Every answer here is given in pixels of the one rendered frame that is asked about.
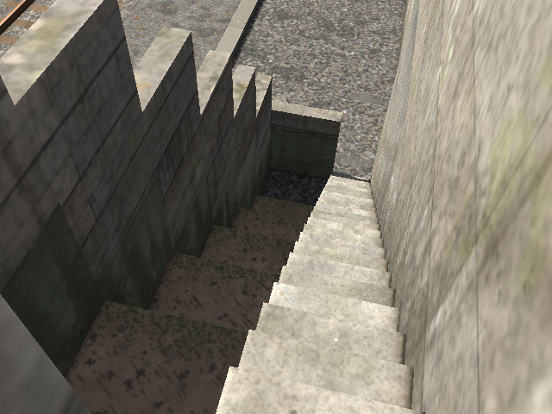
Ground stairs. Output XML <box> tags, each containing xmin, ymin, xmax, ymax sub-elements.
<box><xmin>216</xmin><ymin>172</ymin><xmax>425</xmax><ymax>414</ymax></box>

